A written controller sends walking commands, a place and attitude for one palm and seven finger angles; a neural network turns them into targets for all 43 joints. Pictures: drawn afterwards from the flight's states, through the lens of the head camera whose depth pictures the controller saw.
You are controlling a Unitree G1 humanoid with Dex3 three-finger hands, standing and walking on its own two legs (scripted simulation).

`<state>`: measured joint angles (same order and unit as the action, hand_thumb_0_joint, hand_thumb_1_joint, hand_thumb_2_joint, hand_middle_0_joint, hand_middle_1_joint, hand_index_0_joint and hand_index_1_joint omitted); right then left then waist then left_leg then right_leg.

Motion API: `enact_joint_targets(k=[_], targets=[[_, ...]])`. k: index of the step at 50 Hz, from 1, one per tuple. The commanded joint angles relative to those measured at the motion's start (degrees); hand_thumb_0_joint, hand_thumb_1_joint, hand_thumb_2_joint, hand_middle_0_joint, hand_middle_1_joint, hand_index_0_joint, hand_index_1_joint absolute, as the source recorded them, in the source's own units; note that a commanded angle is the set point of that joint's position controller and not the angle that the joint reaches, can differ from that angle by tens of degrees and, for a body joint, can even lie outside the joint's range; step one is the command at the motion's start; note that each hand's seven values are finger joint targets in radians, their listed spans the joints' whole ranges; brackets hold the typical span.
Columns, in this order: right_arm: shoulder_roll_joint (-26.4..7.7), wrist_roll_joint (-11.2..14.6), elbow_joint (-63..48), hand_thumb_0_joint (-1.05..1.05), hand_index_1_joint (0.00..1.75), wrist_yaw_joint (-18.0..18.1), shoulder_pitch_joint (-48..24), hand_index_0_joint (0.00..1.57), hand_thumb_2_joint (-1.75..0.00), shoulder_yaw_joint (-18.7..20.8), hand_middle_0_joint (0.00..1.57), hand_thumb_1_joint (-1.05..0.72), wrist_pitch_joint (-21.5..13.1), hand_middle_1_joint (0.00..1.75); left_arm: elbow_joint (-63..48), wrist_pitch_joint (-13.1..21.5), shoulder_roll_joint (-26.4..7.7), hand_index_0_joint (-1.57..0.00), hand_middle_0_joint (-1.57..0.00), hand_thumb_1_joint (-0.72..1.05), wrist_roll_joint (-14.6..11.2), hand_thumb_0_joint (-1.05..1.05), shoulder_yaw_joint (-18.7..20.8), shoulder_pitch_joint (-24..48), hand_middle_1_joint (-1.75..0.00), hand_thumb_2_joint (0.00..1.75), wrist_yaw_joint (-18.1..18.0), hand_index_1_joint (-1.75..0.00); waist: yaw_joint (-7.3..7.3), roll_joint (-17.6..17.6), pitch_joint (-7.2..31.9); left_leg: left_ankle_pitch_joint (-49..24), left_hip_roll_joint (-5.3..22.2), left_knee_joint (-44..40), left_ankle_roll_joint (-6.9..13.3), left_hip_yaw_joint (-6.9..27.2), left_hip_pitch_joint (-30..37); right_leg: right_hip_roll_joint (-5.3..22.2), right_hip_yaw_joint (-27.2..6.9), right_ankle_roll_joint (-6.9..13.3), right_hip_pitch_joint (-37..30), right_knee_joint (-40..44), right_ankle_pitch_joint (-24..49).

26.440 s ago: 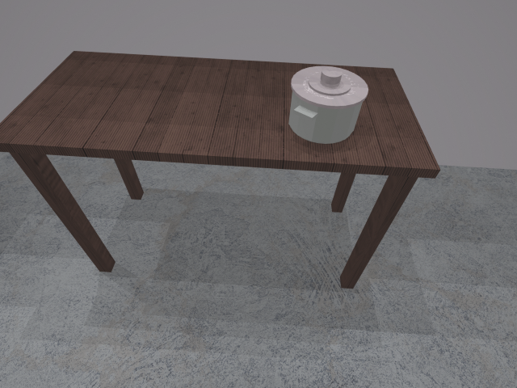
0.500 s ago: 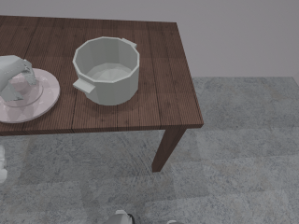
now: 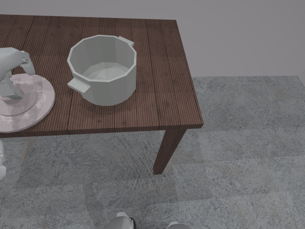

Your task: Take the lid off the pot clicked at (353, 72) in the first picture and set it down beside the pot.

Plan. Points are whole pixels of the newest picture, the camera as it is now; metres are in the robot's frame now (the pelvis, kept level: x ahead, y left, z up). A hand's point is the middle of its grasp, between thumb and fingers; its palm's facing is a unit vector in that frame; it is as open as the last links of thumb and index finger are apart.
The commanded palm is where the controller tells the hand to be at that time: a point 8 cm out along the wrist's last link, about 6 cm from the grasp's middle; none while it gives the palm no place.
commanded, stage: open the fingers wide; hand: left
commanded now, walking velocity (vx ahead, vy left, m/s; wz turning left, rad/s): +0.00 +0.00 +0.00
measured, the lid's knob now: (11, 94) +0.46 +0.36 +0.03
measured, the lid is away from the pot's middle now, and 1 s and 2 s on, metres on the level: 0.25 0.25 0.25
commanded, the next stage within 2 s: raise the empty hand in 0.30 s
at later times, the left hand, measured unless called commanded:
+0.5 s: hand (6, 78) +0.47 +0.34 +0.08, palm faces -0.43 -0.11 -0.90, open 11.0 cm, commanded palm +0.50 +0.33 +0.15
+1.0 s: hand out of the picture +0.47 +0.34 +0.14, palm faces -0.37 -0.10 -0.92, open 11.0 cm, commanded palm +0.50 +0.33 +0.20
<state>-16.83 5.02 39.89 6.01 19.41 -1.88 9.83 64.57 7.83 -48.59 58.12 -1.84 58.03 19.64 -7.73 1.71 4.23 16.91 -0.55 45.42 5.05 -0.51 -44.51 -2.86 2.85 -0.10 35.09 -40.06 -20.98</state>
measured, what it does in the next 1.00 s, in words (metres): stands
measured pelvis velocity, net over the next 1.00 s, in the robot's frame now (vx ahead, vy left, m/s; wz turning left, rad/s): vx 0.00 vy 0.01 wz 0.01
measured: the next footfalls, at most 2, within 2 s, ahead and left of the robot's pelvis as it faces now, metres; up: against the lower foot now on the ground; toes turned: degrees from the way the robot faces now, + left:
none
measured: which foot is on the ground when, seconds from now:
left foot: down 0.00-1.00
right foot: down 0.00-1.00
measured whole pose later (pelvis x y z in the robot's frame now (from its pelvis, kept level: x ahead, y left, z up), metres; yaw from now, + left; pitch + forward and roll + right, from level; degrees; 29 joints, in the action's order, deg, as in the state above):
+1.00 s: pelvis +0.00 +0.01 +0.01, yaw +1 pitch +14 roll -4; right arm -16.1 5.7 39.1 5.1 18.6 -1.9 11.0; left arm 63.8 4.4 -47.5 57.1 -5.0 63.2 22.5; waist -6.6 2.2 4.7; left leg 15.8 -1.8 41.7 6.0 -0.8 -39.5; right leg -1.8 2.4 -0.5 29.9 -36.0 -19.8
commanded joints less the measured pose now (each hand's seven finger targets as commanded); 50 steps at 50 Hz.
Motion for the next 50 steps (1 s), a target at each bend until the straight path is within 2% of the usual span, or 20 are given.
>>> enact_joint_targets(k=[1, 5, 8, 12, 13, 15, 19, 21, 26, 28, 29, 32, 33, 36, 39, 41, 43, 44, 47, 50], targets=[[-11.2, 0.0, -2.8, 0.0, 0.3, 0.9, 7.3, 0.2, -0.9, 3.7, 0.2, -0.9, -0.5, 0.3, -8.1, -0.2, -19.1, -0.32, -0.32, 0.02, -0.8, 0.0, 4.7, 26.1, -0.91, 0.58, -1.8, -0.91, -0.44, 7.7, 23.4, -16.0, 0.7, -3.0, -0.9, 5.5, 32.1, -2.6, 0.4, 2.3, 7.7, 5.3, 8.0], [-11.0, -0.1, -2.7, 0.0, 0.3, 1.0, 8.0, 0.2, -0.9, 3.7, 0.2, -0.9, -0.2, 0.3, -9.2, 0.1, -20.1, -0.33, -0.33, 0.02, 0.3, 0.0, 5.4, 26.5, -0.9, 0.59, -2.2, -0.9, -0.1, 10.7, 26.1, -21.9, 0.8, -2.2, -1.3, 5.3, 34.3, -2.7, 0.2, 2.4, 7.8, 4.8, 10.5], [-10.7, 0.0, -3.3, 0.0, 0.3, 0.7, 7.9, 0.2, -0.9, 3.8, 0.2, -0.9, -0.1, 0.3, -10.1, 0.5, -18.5, -0.33, -0.33, 0.01, -0.6, 0.0, 5.5, 23.8, -0.89, 0.6, -1.7, -0.89, 0.77, 9.7, 26.3, -26.8, 1.1, -2.1, -1.5, 5.3, 35.3, -2.9, 0.7, 2.4, 7.4, 4.5, 11.7], [-11.0, -0.1, -3.2, 0.0, 0.3, 0.2, 8.4, 0.2, -0.9, 4.2, 0.2, -0.9, 0.9, 0.3, -8.7, -0.2, -19.1, -0.34, -0.34, 0.01, -0.3, 0.0, 5.7, 23.4, -0.89, 0.61, -1.3, -0.89, 0.15, 7.8, 25.8, -25.1, 1.0, -2.2, -1.5, 5.3, 34.2, -3.0, 0.4, 2.2, 7.2, 4.9, 11.6], [-10.7, 0.0, -3.6, 0.0, 0.3, 0.3, 8.0, 0.2, -0.9, 4.2, 0.2, -0.9, 0.7, 0.3, -11.9, 0.5, -17.7, -0.34, -0.34, 0.0, -1.1, 0.0, 5.3, 24.0, -0.88, 0.61, -1.1, -0.88, 0.66, 9.5, 27.3, -29.4, 1.3, -2.0, -1.6, 5.2, 36.5, -3.0, 0.6, 2.3, 7.3, 4.6, 12.9], [-11.0, -0.1, -3.1, 0.0, 0.3, 0.2, 8.3, 0.2, -0.9, 4.3, 0.2, -0.9, 1.1, 0.3, -8.2, 0.2, -19.6, -0.34, -0.34, 0.0, -0.1, 0.0, 6.2, 23.1, -0.88, 0.62, -1.4, -0.88, 0.01, 8.2, 24.7, -25.6, 1.2, -2.1, -1.6, 5.5, 34.7, -3.1, 0.5, 2.2, 8.5, 5.0, 10.8], [-10.9, -0.1, -3.5, 0.0, 0.3, 0.5, 7.9, 0.2, -0.9, 4.2, 0.2, -0.9, 1.2, 0.3, -11.0, 0.9, -22.7, -0.34, -0.34, 0.0, 0.0, 0.0, 8.5, 23.9, -0.88, 0.62, -1.9, -0.88, 0.5, 8.7, 28.1, -26.7, 0.9, -1.9, -1.2, 4.7, 35.0, -2.9, -0.1, 2.0, 5.4, 4.8, 13.1], [-10.8, 0.0, -3.8, 0.0, 0.3, 0.4, 7.7, 0.2, -0.9, 4.2, 0.2, -0.9, 1.2, 0.3, -10.6, 0.6, -22.0, -0.34, -0.34, 0.0, -0.2, 0.0, 8.0, 23.0, -0.88, 0.61, -1.9, -0.88, 0.36, 8.3, 26.7, -26.6, 0.9, -2.1, -1.2, 4.8, 34.4, -2.8, 0.0, 2.0, 5.5, 5.1, 13.3], [-10.7, -0.1, -3.8, 0.0, 0.3, 0.1, 6.9, 0.2, -0.9, 4.6, 0.2, -0.9, 1.1, 0.3, -15.5, 0.4, -19.9, -0.34, -0.34, 0.0, -0.5, 0.0, 6.2, 26.7, -0.88, 0.61, -1.4, -0.88, 0.51, 14.3, 27.5, -29.7, 1.9, -2.8, -2.3, 6.4, 40.9, -2.8, 0.6, 2.4, 8.8, 6.0, 10.7], [-10.4, 0.1, -4.3, 0.0, 0.3, 0.2, 6.4, 0.2, -0.9, 4.3, 0.2, -0.9, 0.8, 0.3, -16.5, 0.7, -17.7, -0.34, -0.34, 0.0, -1.7, 0.0, 5.0, 25.8, -0.88, 0.61, -0.7, -0.88, 0.91, 12.8, 28.0, -32.0, 1.9, -3.0, -2.3, 6.5, 42.0, -2.9, 1.0, 2.4, 8.0, 6.1, 11.0], [-10.6, -0.1, -3.9, 0.0, 0.3, 0.1, 6.6, 0.2, -0.9, 4.5, 0.2, -0.9, 1.1, 0.3, -14.3, 0.2, -19.4, -0.34, -0.34, 0.0, -1.3, 0.0, 6.4, 25.1, -0.88, 0.61, -0.8, -0.88, 0.65, 12.5, 27.8, -30.4, 1.9, -2.9, -2.3, 6.5, 41.8, -2.9, 0.7, 2.2, 8.1, 6.3, 10.5], [-11.0, 0.4, -3.7, 0.0, 0.3, 0.0, 6.0, 0.2, -0.9, 4.4, 0.2, -0.9, 1.1, 0.3, -11.7, -1.4, -15.3, -0.34, -0.34, 0.0, -1.9, 0.0, 2.2, 27.3, -0.88, 0.61, 0.0, -0.88, -0.46, 8.9, 21.9, -20.1, 1.6, -5.1, -1.7, 6.9, 37.5, -2.6, 1.0, 2.3, 8.9, 7.5, 7.0], [-10.7, 0.5, -4.2, 0.0, 0.3, 0.2, 5.6, 0.2, -0.9, 4.1, 0.2, -0.9, 0.7, 0.3, -13.2, -1.0, -13.3, -0.34, -0.34, 0.0, -2.5, 0.0, 0.9, 27.8, -0.88, 0.61, 0.2, -0.88, 0.1, 9.8, 22.4, -22.3, 1.7, -5.4, -1.8, 7.0, 38.8, -2.5, 1.3, 2.5, 9.1, 7.1, 7.2], [-11.0, 0.3, -3.6, 0.0, 0.3, 0.1, 5.8, 0.2, -0.9, 4.4, 0.2, -0.9, 0.7, 0.3, -14.1, -1.6, -14.9, -0.34, -0.34, 0.0, -1.8, 0.0, 1.4, 30.6, -0.88, 0.61, 0.2, -0.88, -0.14, 10.0, 23.7, -19.5, 1.8, -5.9, -1.9, 7.9, 40.5, -2.4, 1.0, 2.5, 9.0, 7.8, 6.2], [-10.7, 0.2, -4.2, 0.0, 0.3, 0.4, 5.4, 0.2, -0.9, 4.1, 0.2, -0.9, 0.7, 0.3, -15.0, -1.0, -18.3, -0.34, -0.34, 0.0, -1.8, 0.0, 4.3, 30.3, -0.88, 0.61, 0.2, -0.88, 0.95, 11.2, 27.1, -24.9, 1.6, -5.5, -2.5, 7.9, 42.1, -2.4, 0.7, 2.6, 6.5, 7.5, 8.2], [-10.7, 0.5, -4.0, 0.0, 0.3, 0.2, 5.2, 0.2, -0.9, 4.1, 0.2, -0.9, 0.7, 0.3, -11.3, -2.1, -14.8, -0.34, -0.34, 0.0, -2.0, 0.0, 1.6, 30.0, -0.88, 0.61, 0.5, -0.88, 0.06, 8.4, 22.7, -20.0, 1.5, -6.4, -2.0, 7.8, 39.5, -2.3, 0.9, 2.4, 7.5, 8.2, 6.8], [-10.7, 0.6, -4.4, 0.0, 0.3, 0.2, 4.8, 0.2, -0.9, 3.8, 0.2, -0.9, 0.3, 0.3, -12.5, -2.3, -14.0, -0.34, -0.34, 0.0, -2.5, 0.0, 1.1, 30.6, -0.88, 0.61, 0.6, -0.88, 0.84, 8.1, 22.4, -20.0, 1.5, -7.5, -2.1, 7.9, 39.3, -2.2, 1.2, 2.7, 6.6, 8.2, 6.8], [-10.9, 0.5, -4.1, 0.0, 0.3, 0.1, 4.9, 0.2, -0.9, 4.0, 0.2, -0.9, 0.6, 0.3, -11.2, -2.8, -15.2, -0.34, -0.34, 0.0, -1.8, 0.0, 1.7, 30.7, -0.88, 0.61, 0.4, -0.88, 0.55, 8.3, 22.3, -18.8, 1.6, -7.6, -2.2, 7.9, 39.4, -2.1, 0.9, 2.6, 6.9, 8.5, 6.2], [-10.9, 0.5, -4.2, 0.0, 0.3, -0.1, 4.8, 0.2, -0.9, 3.9, 0.2, -0.9, 0.3, 0.3, -10.5, -3.8, -12.6, -0.34, -0.34, 0.0, -1.4, 0.0, -1.1, 33.0, -0.88, 0.61, 0.8, -0.88, 0.06, 8.4, 20.7, -14.9, 1.3, -8.5, -2.1, 8.3, 38.6, -2.2, 1.0, 2.7, 7.3, 9.0, 5.0], [-11.0, 0.5, -4.3, 0.0, 0.3, 0.1, 5.0, 0.2, -0.9, 3.7, 0.2, -0.9, 0.2, 0.3, -10.2, -3.8, -16.9, -0.34, -0.34, 0.0, -1.1, 0.0, 1.9, 33.1, -0.88, 0.61, 1.0, -0.88, 0.76, 7.7, 22.5, -16.8, 1.0, -8.3, -1.9, 7.9, 38.6, -2.1, 0.7, 2.7, 4.5, 9.1, 6.6]])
